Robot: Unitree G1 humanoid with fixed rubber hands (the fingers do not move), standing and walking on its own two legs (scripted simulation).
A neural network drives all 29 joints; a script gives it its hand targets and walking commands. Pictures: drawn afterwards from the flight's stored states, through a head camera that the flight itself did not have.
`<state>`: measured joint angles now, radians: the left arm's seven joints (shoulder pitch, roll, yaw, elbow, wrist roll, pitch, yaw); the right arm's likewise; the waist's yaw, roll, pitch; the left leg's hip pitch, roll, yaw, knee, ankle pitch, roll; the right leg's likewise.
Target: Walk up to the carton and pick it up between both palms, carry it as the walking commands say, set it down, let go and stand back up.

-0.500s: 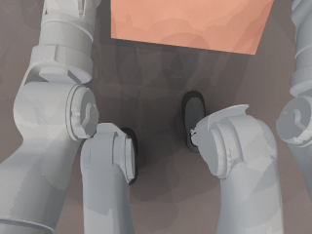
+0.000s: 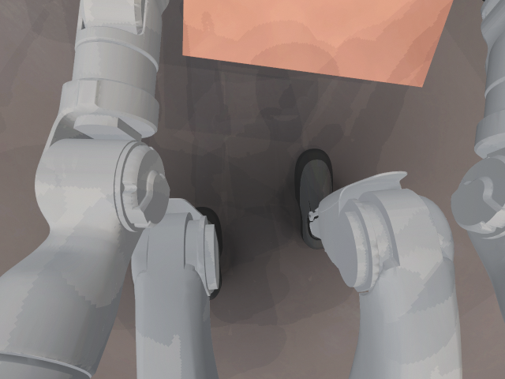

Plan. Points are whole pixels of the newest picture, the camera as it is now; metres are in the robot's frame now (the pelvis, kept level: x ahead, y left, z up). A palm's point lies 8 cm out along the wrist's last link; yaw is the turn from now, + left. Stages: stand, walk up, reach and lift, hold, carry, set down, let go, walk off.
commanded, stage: set down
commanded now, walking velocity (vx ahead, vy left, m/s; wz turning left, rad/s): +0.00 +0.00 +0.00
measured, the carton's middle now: out of the picture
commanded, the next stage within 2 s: none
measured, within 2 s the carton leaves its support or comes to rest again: rests again in 0.74 s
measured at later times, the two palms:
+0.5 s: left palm out of the picture +0.59 +0.04 -0.18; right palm out of the picture +0.49 -0.32 -0.17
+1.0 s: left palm out of the picture +0.56 +0.05 -0.20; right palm (494, 4) +0.46 -0.33 -0.20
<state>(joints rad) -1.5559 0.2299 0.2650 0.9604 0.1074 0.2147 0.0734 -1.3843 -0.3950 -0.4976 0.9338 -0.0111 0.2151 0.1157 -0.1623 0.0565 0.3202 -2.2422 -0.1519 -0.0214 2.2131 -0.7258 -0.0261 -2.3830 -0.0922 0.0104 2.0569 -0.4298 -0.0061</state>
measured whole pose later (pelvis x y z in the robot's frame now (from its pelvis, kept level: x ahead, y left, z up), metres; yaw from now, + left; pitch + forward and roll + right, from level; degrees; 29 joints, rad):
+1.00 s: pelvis -0.02 -0.01 +0.00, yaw -1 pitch +37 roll +0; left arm -1.57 0.38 -0.05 1.07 -0.12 0.14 0.11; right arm -1.46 -0.46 -0.36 1.22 0.16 0.02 -0.02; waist -0.15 0.01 0.47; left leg -2.18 -0.14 -0.03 2.23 -0.69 -0.05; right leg -2.32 -0.08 -0.01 2.06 -0.38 -0.02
